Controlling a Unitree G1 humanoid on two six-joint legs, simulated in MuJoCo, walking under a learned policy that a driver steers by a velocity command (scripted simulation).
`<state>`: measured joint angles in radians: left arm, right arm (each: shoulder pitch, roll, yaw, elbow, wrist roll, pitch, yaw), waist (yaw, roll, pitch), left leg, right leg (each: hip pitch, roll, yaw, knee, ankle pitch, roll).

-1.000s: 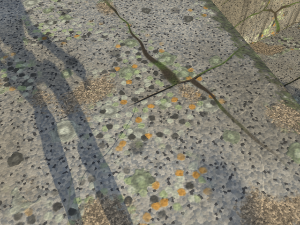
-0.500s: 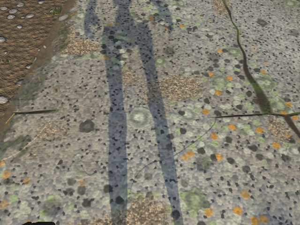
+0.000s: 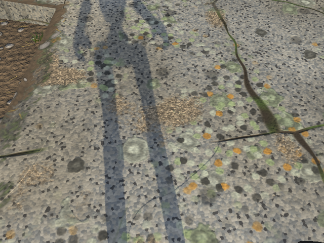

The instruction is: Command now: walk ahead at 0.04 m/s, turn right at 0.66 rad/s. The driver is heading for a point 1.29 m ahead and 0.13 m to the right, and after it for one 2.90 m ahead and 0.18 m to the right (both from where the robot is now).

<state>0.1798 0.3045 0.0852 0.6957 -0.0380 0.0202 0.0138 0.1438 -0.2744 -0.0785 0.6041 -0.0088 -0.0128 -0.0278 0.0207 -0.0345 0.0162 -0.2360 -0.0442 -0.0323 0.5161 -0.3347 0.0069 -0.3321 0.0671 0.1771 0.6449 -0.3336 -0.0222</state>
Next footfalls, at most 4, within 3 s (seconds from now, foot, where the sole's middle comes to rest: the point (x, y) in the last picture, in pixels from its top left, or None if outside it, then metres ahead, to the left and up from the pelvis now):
0.32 right None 0.07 -0.17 -0.77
0.82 left None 0.06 0.06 -0.77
1.24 right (214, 238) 0.48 -0.17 -0.77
1.68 left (131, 152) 0.88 0.19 -0.77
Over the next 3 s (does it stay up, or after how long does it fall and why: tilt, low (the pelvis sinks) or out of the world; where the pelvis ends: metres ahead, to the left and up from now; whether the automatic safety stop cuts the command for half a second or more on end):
stays up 1.79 -0.23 0.00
